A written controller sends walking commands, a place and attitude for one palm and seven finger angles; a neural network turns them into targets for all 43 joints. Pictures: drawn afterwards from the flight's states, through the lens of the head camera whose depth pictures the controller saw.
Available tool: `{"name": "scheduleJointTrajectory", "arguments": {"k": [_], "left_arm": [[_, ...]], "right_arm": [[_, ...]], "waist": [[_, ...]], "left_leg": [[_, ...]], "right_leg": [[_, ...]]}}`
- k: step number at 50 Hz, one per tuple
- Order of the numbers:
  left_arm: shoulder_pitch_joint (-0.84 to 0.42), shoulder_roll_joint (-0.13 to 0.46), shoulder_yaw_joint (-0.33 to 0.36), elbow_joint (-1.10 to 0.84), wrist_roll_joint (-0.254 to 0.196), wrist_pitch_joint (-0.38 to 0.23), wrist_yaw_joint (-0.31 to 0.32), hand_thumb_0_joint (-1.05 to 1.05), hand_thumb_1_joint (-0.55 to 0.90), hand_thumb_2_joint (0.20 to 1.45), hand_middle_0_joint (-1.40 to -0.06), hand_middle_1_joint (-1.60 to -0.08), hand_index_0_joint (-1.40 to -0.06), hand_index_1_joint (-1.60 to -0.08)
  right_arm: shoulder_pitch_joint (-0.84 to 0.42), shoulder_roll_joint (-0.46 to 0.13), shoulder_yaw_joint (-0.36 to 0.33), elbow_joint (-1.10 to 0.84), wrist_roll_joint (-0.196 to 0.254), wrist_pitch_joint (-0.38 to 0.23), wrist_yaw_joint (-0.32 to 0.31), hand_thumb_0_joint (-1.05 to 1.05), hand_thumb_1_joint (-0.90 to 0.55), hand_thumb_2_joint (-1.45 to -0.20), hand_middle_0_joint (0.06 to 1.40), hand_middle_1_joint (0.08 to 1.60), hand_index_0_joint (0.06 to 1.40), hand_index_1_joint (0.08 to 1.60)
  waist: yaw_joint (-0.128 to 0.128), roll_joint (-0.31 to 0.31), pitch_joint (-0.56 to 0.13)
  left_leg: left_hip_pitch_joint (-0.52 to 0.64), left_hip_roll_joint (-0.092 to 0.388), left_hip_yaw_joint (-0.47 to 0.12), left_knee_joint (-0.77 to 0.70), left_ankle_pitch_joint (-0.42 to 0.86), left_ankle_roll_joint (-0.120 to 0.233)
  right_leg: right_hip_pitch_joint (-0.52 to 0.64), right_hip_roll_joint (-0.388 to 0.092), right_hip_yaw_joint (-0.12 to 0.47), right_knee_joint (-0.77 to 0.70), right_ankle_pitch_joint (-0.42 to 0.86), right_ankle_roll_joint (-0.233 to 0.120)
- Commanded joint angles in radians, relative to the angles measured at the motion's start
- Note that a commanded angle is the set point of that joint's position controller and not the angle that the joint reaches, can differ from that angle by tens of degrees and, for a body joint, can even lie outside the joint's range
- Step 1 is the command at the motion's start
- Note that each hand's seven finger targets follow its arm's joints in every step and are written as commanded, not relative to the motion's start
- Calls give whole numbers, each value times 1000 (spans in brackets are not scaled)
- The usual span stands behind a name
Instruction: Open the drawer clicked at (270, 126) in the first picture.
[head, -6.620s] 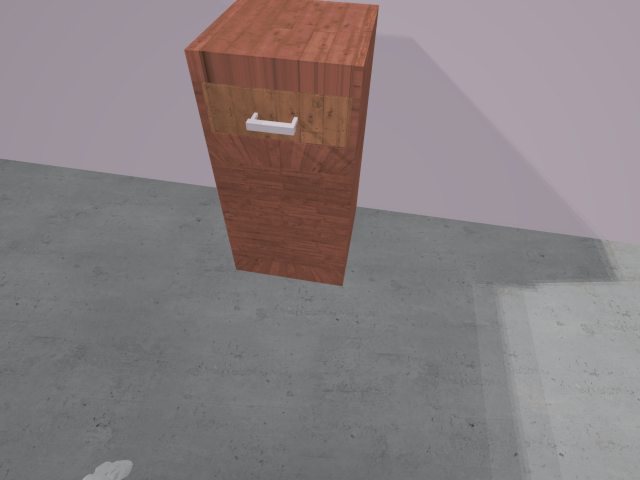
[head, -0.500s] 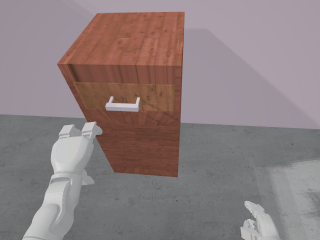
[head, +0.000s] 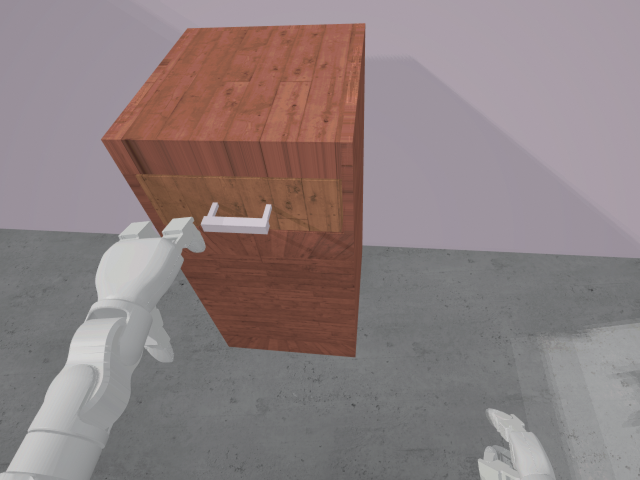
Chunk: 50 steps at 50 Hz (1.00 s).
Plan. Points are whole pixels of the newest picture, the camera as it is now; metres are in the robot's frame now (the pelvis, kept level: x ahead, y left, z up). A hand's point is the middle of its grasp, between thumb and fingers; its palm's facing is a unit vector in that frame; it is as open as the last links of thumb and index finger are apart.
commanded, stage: raise the hand with hooked fingers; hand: left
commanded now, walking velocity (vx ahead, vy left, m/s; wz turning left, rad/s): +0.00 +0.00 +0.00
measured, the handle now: (238, 216) +0.55 +0.24 -0.06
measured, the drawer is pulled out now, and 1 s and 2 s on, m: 0.00 0.00 0.00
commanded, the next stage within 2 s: move the hooked fingers above the handle in 0.22 s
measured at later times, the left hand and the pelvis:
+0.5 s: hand (171, 299) +0.30 +0.24 +0.06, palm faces -0.02 -0.06 -1.00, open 13.8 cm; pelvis -0.02 +0.01 +0.00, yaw +1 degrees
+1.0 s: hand (213, 259) +0.39 +0.21 +0.03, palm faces -0.03 -0.03 -1.00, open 13.8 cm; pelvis -0.02 +0.01 -0.01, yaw -1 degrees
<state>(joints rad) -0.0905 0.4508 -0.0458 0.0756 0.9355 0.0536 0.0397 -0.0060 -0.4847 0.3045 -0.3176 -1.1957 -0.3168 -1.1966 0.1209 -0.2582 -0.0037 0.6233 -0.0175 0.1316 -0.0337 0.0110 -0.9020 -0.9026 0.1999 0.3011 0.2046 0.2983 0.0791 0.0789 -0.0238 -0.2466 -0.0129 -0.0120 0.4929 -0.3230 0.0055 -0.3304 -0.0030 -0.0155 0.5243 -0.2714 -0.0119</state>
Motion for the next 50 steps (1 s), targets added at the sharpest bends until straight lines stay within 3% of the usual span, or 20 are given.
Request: {"name": "scheduleJointTrajectory", "arguments": {"k": [1, 4, 9, 13, 16, 19, 21, 23, 25, 27, 32, 37, 39, 43, 44, 46, 47, 50], "left_arm": [[-182, 211, 141, -251, 3, -61, 63, 0, -500, 300, -300, -1200, -300, -1200], [-207, 249, 192, -275, 12, -85, 114, 0, -500, 300, -300, -1200, -300, -1200], [-220, 211, 170, -191, 23, -56, 174, 0, -500, 300, -300, -1200, -300, -1200], [-233, 182, 109, -178, 25, -13, 158, 0, -500, 300, -300, -1200, -300, -1200], [-225, 160, 73, -161, 16, 7, 120, 0, -500, 300, -300, -1200, -300, -1200], [-371, 162, 49, -91, 24, -2, 96, 0, -500, 300, -300, -1200, -300, -1200], [-450, 169, 41, -34, 47, -26, 99, 0, -500, 300, -300, -1200, -300, -1200], [-542, 159, 22, -25, 63, -56, 111, 0, -500, 300, -300, -1200, -300, -1200], [-595, 190, 49, -11, 77, -84, 133, 0, -500, 300, -300, -1200, -300, -1200], [-609, 154, 27, 29, 79, -97, 152, 0, -500, 300, -300, -1200, -300, -1200], [-613, 168, 60, 230, 86, -61, 186, 0, -500, 300, -300, -1200, -300, -1200], [-656, 159, 35, 297, 96, -30, 182, 0, -500, 300, -300, -1200, -300, -1200], [-711, 154, 27, 309, 93, -40, 174, 0, -500, 300, -300, -1200, -300, -1200], [-769, 165, 28, 327, 92, -88, 179, 0, -500, 300, -300, -1200, -300, -1200], [-802, 203, 63, 322, 95, -105, 188, 0, -500, 300, -300, -1200, -300, -1200], [-786, 214, 86, 334, 106, -129, 213, 0, -500, 300, -300, -1200, -300, -1200], [-799, 194, 72, 340, 106, -135, 225, 0, -500, 300, -300, -1200, -300, -1200], [-839, 221, 98, 426, 118, -131, 266, 0, -500, 300, -300, -1200, -300, -1200]], "right_arm": [[-106, -94, -40, -158, -3, -56, -2, 0, -900, -900, 200, 300, 200, 300], [-101, -96, -45, -154, -3, -58, -1, 0, -900, -900, 200, 300, 200, 300], [-102, -91, -53, -142, 14, -57, 2, 0, -900, -900, 200, 300, 200, 300], [-108, -95, -53, -142, 17, -53, -1, 0, -900, -900, 200, 300, 200, 300], [-116, -96, -45, -146, 18, -51, -6, 0, -900, -900, 200, 300, 200, 300], [-108, -100, -35, -134, 20, -50, -21, 0, -900, -900, 200, 300, 200, 300], [-89, -96, -33, -120, 17, -54, -27, 0, -900, -900, 200, 300, 200, 300], [-72, -91, -35, -115, 14, -60, -30, 0, -900, -900, 200, 300, 200, 300], [-54, -90, -41, -113, 12, -67, -33, 0, -900, -900, 200, 300, 200, 300], [-37, -83, -46, -107, 12, -69, -31, 0, -900, -900, 200, 300, 200, 300], [-2, -93, -53, -90, 23, -61, -26, 0, -900, -900, 200, 300, 200, 300], [24, -106, -63, -99, 25, -51, -22, 0, -900, -900, 200, 300, 200, 300], [42, -111, -69, -99, 25, -50, -24, 0, -900, -900, 200, 300, 200, 300], [85, -116, -80, -88, 23, -52, -29, 0, -900, -900, 200, 300, 200, 300], [95, -120, -83, -82, 20, -54, -32, 0, -900, -900, 200, 300, 200, 300], [115, -115, -90, -75, 18, -53, -28, 0, -900, -900, 200, 300, 200, 300], [122, -114, -91, -70, 17, -52, -26, 0, -900, -900, 200, 300, 200, 300], [142, -119, -94, -50, 18, -52, -22, 0, -900, -900, 200, 300, 200, 300]], "waist": [[14, -80, -312], [17, -63, -329], [5, -64, -284], [0, -72, -293], [-7, -85, -254], [-39, -116, -195], [-41, -96, -187], [-46, -74, -230], [-39, -28, -285], [-39, -9, -314], [-35, -81, -289], [-41, -75, -341], [-60, -104, -353], [-77, -96, -380], [-79, -84, -394], [-66, -48, -411], [-77, -58, -410], [-85, -65, -386]], "left_leg": [[4, -35, 18, -7, 464, 19], [-5, -36, 14, -6, 456, 15], [-20, -33, 20, -14, 396, 12], [1, -31, 27, -25, 372, 16], [0, -28, 24, -39, 333, 18], [-27, -27, 21, -43, 246, 21], [-29, -29, 17, -45, 215, 20], [-8, -31, 8, -33, 225, 17], [2, -33, 3, -23, 238, 13], [8, -33, -1, -11, 275, 6], [-74, -31, 12, -6, 277, 6], [-91, -32, 26, 9, 304, 12], [-95, -30, 19, 19, 306, 18], [-86, -30, 23, 41, 314, 27], [-93, -30, 18, 46, 316, 25], [-90, -30, 20, 56, 359, 22], [-87, -28, 21, 63, 364, 23], [-138, -31, 27, 70, 339, 23]], "right_leg": [[265, -10, 28, 2, 505, -26], [263, -8, 34, 5, 489, -30], [203, -1, 22, -9, 383, -33], [198, -1, 14, -18, 340, -29], [187, 1, 8, -33, 291, -27], [125, 6, 0, -50, 199, -26], [97, 7, -4, -50, 155, -29], [81, 8, -8, -38, 153, -33], [83, 9, -6, -22, 149, -38], [76, 11, -10, -4, 182, -42], [75, 16, -13, 9, 209, -41], [92, 14, -6, 23, 251, -40], [83, 17, -8, 26, 250, -39], [65, 15, -1, 35, 269, -35], [65, 16, 0, 42, 266, -37], [63, 16, 1, 58, 298, -41], [48, 18, -1, 60, 307, -39], [27, 19, -2, 67, 296, -38]]}}
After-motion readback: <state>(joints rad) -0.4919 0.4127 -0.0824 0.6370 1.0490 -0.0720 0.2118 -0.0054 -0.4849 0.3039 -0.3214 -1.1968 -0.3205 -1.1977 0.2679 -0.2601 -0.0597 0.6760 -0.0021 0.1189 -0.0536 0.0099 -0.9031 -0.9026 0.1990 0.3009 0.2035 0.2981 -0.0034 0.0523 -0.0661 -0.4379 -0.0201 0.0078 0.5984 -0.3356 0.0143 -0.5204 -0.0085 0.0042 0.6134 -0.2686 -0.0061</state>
